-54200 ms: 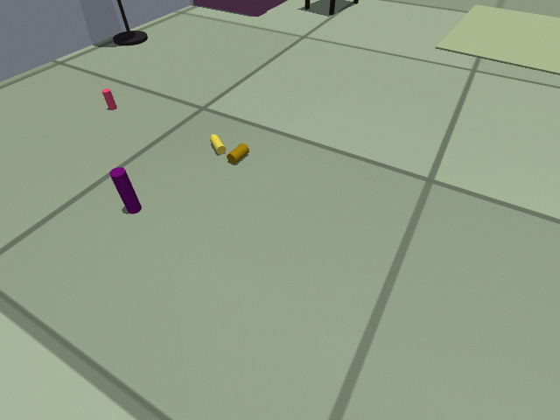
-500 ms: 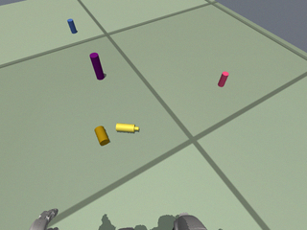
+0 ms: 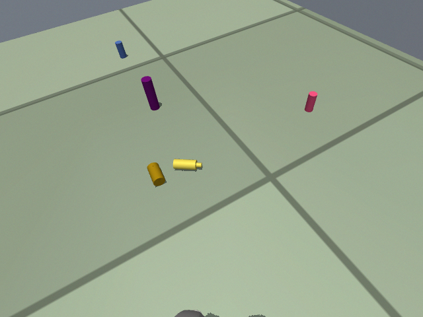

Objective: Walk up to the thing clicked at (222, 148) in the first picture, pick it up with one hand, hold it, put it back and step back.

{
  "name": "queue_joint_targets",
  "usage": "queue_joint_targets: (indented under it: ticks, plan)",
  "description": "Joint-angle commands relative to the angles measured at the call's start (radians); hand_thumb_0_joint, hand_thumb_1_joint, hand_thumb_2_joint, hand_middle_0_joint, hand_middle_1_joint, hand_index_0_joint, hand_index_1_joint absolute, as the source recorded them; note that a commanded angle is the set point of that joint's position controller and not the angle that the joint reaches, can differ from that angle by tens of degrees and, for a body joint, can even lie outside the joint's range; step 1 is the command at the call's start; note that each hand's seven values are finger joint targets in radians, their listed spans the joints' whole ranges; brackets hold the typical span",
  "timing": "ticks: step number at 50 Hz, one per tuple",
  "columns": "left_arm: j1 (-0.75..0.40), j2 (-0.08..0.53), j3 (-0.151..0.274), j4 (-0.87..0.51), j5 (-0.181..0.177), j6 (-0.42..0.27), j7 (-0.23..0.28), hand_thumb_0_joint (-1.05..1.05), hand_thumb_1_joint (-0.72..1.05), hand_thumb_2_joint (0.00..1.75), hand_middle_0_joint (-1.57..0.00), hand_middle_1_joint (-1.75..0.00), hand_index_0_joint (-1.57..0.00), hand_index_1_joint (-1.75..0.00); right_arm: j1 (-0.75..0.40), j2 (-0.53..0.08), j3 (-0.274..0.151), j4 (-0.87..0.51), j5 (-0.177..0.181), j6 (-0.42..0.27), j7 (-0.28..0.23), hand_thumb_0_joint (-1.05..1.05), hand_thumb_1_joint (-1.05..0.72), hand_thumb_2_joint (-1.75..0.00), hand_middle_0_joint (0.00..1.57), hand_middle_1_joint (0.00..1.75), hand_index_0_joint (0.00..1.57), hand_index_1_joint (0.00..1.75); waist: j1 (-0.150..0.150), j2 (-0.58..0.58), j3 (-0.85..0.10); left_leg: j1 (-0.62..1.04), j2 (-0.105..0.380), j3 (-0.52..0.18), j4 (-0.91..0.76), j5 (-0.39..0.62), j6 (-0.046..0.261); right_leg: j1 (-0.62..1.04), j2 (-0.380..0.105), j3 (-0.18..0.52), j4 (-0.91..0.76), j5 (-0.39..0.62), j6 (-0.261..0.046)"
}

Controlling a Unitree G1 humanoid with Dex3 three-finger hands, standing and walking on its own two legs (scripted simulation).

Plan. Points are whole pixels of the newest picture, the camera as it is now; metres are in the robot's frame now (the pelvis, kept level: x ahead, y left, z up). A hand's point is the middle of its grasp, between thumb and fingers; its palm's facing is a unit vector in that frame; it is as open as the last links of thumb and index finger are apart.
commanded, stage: step back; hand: left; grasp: from above
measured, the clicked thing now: (187, 164) +1.02 +0.24 -0.73
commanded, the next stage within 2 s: stand in 0.98 s
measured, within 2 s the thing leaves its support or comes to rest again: neither
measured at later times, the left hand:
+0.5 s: hand out of the picture +0.02 +0.27 -0.14, palm faces +0.06 -0.93 -0.37, open 7.4 cm
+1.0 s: hand out of the picture +0.11 +0.30 -0.13, palm faces +0.00 -0.93 -0.37, open 7.4 cm
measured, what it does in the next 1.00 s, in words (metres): steps on the spot: left foot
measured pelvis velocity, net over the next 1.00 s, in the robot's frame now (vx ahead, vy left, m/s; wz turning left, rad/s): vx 0.01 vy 0.03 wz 0.00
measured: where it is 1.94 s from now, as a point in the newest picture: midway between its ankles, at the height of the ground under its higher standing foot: outside the picture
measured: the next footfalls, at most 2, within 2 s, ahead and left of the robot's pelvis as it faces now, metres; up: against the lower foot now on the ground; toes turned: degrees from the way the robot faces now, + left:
left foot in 0.10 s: +0.04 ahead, +0.15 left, +0.00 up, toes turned +3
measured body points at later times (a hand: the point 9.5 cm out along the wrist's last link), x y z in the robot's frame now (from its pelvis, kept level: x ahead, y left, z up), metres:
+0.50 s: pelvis -0.02 +0.01 +0.00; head -0.01 +0.00 +0.45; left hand +0.02 +0.32 -0.11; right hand +0.07 -0.30 -0.12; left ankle -0.03 +0.14 -0.70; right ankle +0.01 -0.10 -0.73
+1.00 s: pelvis +0.01 +0.03 +0.01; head +0.02 +0.03 +0.46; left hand +0.11 +0.34 -0.11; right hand +0.12 -0.26 -0.12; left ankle +0.00 +0.15 -0.73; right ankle +0.01 -0.10 -0.73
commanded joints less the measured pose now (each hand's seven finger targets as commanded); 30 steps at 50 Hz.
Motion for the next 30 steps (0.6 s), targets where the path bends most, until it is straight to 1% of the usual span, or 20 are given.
queue_joint_targets:
  ticks: [1, 2, 4, 5, 6, 7, 9, 10, 13, 15, 16, 17, 18, 19, 23, 25, 27, 28, 29, 30]
  plan:
    - [0.014, 0.304, 0.093, -0.062, -0.005, -0.034, 0.015, 0.00, 0.90, 0.90, -0.20, -0.30, -0.20, -0.30, -0.071, -0.157, -0.046, -0.068, -0.017, -0.046, 0.009, 0.00, -0.90, -0.90, 0.20, 0.30, 0.20, 0.30, 0.052, -0.238, -0.107, -0.020, 0.076, 0.039, -0.325, -0.115, 0.010, 0.181, -0.257, 0.337, -0.292, -0.349, -0.165]
    - [-0.022, 0.312, 0.092, -0.068, -0.007, -0.028, 0.011, 0.00, 0.90, 0.90, -0.20, -0.30, -0.20, -0.30, -0.032, -0.156, -0.047, -0.047, -0.016, -0.052, 0.013, 0.00, -0.90, -0.90, 0.20, 0.30, 0.20, 0.30, 0.023, -0.269, -0.107, 0.084, 0.094, 0.073, -0.445, -0.126, 0.032, 0.110, -0.272, 0.321, -0.301, -0.313, -0.161]
    - [-0.047, 0.291, 0.072, -0.066, -0.012, -0.017, 0.003, 0.00, 0.90, 0.90, -0.20, -0.30, -0.20, -0.30, 0.082, -0.142, -0.060, 0.026, -0.013, -0.065, 0.019, 0.00, -0.90, -0.90, 0.20, 0.30, 0.20, 0.30, -0.035, -0.204, -0.111, 0.305, 0.043, 0.147, -0.709, 0.080, 0.057, 0.000, -0.197, 0.203, -0.221, -0.266, -0.100]
    - [-0.010, 0.237, 0.050, -0.065, -0.013, -0.015, 0.002, 0.00, 0.90, 0.90, -0.20, -0.30, -0.20, -0.30, 0.099, -0.169, -0.075, 0.042, -0.025, -0.071, 0.016, 0.00, -0.90, -0.90, 0.20, 0.30, 0.20, 0.30, -0.043, -0.079, -0.117, 0.431, 0.084, 0.038, -0.736, 0.060, 0.075, -0.140, -0.136, 0.138, -0.103, -0.268, -0.056]
    - [-0.035, 0.166, 0.026, -0.079, -0.030, -0.020, -0.003, 0.00, 0.90, 0.90, -0.20, -0.30, -0.20, -0.30, 0.070, -0.243, -0.084, 0.021, -0.036, -0.078, 0.014, 0.00, -0.90, -0.90, 0.20, 0.30, 0.20, 0.30, -0.059, 0.159, -0.103, 0.422, 0.325, -0.379, -0.864, -0.269, 0.166, -0.324, -0.006, 0.014, 0.086, -0.265, 0.028]
    - [-0.130, 0.256, 0.059, -0.061, -0.027, -0.023, 0.004, 0.00, 0.90, 0.90, -0.20, -0.30, -0.20, -0.30, 0.013, -0.298, -0.087, 0.002, -0.021, -0.081, 0.017, 0.00, -0.90, -0.90, 0.20, 0.30, 0.20, 0.30, -0.091, 0.107, -0.020, 0.139, 0.443, -0.488, -0.914, -0.439, 0.277, -0.227, -0.022, 0.048, 0.209, -0.283, 0.025]
    - [-0.079, 0.231, 0.053, -0.030, -0.038, -0.032, -0.014, 0.00, 0.90, 0.90, -0.20, -0.30, -0.20, -0.30, -0.096, -0.192, -0.052, -0.008, -0.024, -0.103, 0.013, 0.00, -0.90, -0.90, 0.20, 0.30, 0.20, 0.30, -0.015, -0.008, 0.013, 0.158, 0.327, -0.265, -0.841, -0.182, 0.212, -0.160, -0.027, 0.093, 0.224, -0.148, 0.013]
    - [-0.070, 0.214, 0.048, -0.019, -0.040, -0.038, -0.018, 0.00, 0.90, 0.90, -0.20, -0.30, -0.20, -0.30, -0.078, -0.179, -0.047, -0.003, -0.026, -0.108, 0.010, 0.00, -0.90, -0.90, 0.20, 0.30, 0.20, 0.30, -0.019, 0.025, -0.014, 0.201, 0.292, -0.194, -0.807, -0.085, 0.186, -0.148, -0.023, 0.068, 0.185, -0.127, 0.008]
    - [-0.032, 0.207, 0.049, 0.020, -0.033, -0.051, -0.025, 0.00, 0.90, 0.90, -0.20, -0.30, -0.20, -0.30, -0.076, -0.192, -0.056, 0.008, -0.025, -0.097, 0.021, 0.00, -0.90, -0.90, 0.20, 0.30, 0.20, 0.30, -0.032, 0.114, -0.051, 0.132, 0.262, -0.099, -0.767, -0.075, 0.172, 0.051, 0.009, -0.019, -0.002, -0.117, 0.019]
    - [0.031, 0.187, 0.051, 0.053, -0.028, -0.060, -0.014, 0.00, 0.90, 0.90, -0.20, -0.30, -0.20, -0.30, -0.091, -0.165, -0.047, 0.004, -0.014, -0.078, 0.022, 0.00, -0.90, -0.90, 0.20, 0.30, 0.20, 0.30, 0.011, 0.090, -0.056, 0.054, 0.234, -0.040, -0.645, -0.022, 0.137, 0.224, 0.044, -0.033, -0.185, -0.021, 0.008]
    - [0.045, 0.211, 0.057, 0.061, -0.020, -0.069, -0.005, 0.00, 0.90, 0.90, -0.20, -0.30, -0.20, -0.30, -0.071, -0.124, -0.034, 0.001, -0.009, -0.074, 0.019, 0.00, -0.90, -0.90, 0.20, 0.30, 0.20, 0.30, 0.017, 0.012, -0.073, -0.004, 0.191, 0.002, -0.537, 0.021, 0.107, 0.312, 0.020, 0.040, -0.238, -0.002, -0.003]
    - [0.062, 0.282, 0.073, 0.061, -0.011, -0.077, 0.004, 0.00, 0.90, 0.90, -0.20, -0.30, -0.20, -0.30, -0.077, -0.079, -0.024, -0.016, -0.001, -0.074, 0.020, 0.00, -0.90, -0.90, 0.20, 0.30, 0.20, 0.30, 0.023, -0.172, -0.072, -0.146, 0.079, 0.064, -0.347, -0.042, 0.056, 0.323, -0.167, 0.373, -0.341, -0.154, -0.076]
    - [0.044, 0.353, 0.085, 0.051, -0.015, -0.079, 0.002, 0.00, 0.90, 0.90, -0.20, -0.30, -0.20, -0.30, -0.056, -0.110, -0.032, -0.005, -0.005, -0.069, 0.008, 0.00, -0.90, -0.90, 0.20, 0.30, 0.20, 0.30, 0.023, -0.214, -0.057, -0.089, 0.067, 0.053, -0.203, -0.150, 0.042, 0.170, -0.347, 0.580, -0.429, -0.355, -0.179]
    - [-0.002, 0.346, 0.084, 0.027, -0.016, -0.081, 0.001, 0.00, 0.90, 0.90, -0.20, -0.30, -0.20, -0.30, -0.029, -0.154, -0.047, 0.014, -0.006, -0.071, 0.007, 0.00, -0.90, -0.90, 0.20, 0.30, 0.20, 0.30, 0.002, -0.148, -0.027, -0.052, 0.093, -0.005, -0.143, -0.137, 0.042, 0.099, -0.385, 0.605, -0.431, -0.364, -0.233]
    - [-0.063, 0.289, 0.065, 0.025, -0.018, -0.084, 0.003, 0.00, 0.90, 0.90, -0.20, -0.30, -0.20, -0.30, 0.018, -0.125, -0.043, 0.046, -0.006, -0.083, 0.020, 0.00, -0.90, -0.90, 0.20, 0.30, 0.20, 0.30, -0.027, -0.169, -0.059, 0.046, 0.135, 0.056, -0.262, -0.017, 0.036, 0.045, -0.251, 0.324, -0.348, -0.152, -0.153]
    - [-0.086, 0.283, 0.057, 0.015, -0.018, -0.077, -0.004, 0.00, 0.90, 0.90, -0.20, -0.30, -0.20, -0.30, 0.034, -0.114, -0.043, 0.059, -0.007, -0.087, 0.025, 0.00, -0.90, -0.90, 0.20, 0.30, 0.20, 0.30, -0.038, -0.202, -0.087, 0.150, 0.109, 0.115, -0.410, 0.014, 0.032, 0.009, -0.220, 0.245, -0.301, -0.052, -0.140]
    - [-0.104, 0.241, 0.036, 0.009, -0.030, -0.063, -0.006, 0.00, 0.90, 0.90, -0.20, -0.30, -0.20, -0.30, 0.046, -0.105, -0.049, 0.081, -0.017, -0.095, 0.018, 0.00, -0.90, -0.90, 0.20, 0.30, 0.20, 0.30, -0.061, -0.141, -0.117, 0.299, 0.074, 0.146, -0.610, 0.163, 0.033, -0.044, -0.160, 0.157, -0.177, 0.046, -0.091]
    - [-0.091, 0.204, 0.019, 0.012, -0.033, -0.058, -0.007, 0.00, 0.90, 0.90, -0.20, -0.30, -0.20, -0.30, 0.032, -0.117, -0.053, 0.079, -0.023, -0.099, 0.011, 0.00, -0.90, -0.90, 0.20, 0.30, 0.20, 0.30, -0.059, -0.084, -0.130, 0.345, 0.118, 0.072, -0.675, 0.217, 0.042, -0.073, -0.127, 0.124, -0.106, 0.095, -0.057]
    - [-0.066, 0.149, 0.002, 0.009, -0.046, -0.054, -0.009, 0.00, 0.90, 0.90, -0.20, -0.30, -0.20, -0.30, -0.007, -0.167, -0.056, 0.062, -0.032, -0.107, 0.005, 0.00, -0.90, -0.90, 0.20, 0.30, 0.20, 0.30, -0.038, 0.065, -0.149, 0.324, 0.298, -0.183, -0.780, 0.160, 0.092, -0.108, -0.043, 0.075, 0.004, 0.066, -0.004]
    - [-0.053, 0.189, 0.016, 0.041, -0.055, -0.045, -0.002, 0.00, 0.90, 0.90, -0.20, -0.30, -0.20, -0.30, -0.097, -0.222, -0.053, 0.038, -0.020, -0.108, 0.007, 0.00, -0.90, -0.90, 0.20, 0.30, 0.20, 0.30, -0.012, 0.091, -0.115, 0.168, 0.406, -0.280, -0.811, 0.017, 0.190, -0.033, 0.008, 0.019, 0.056, -0.176, 0.016]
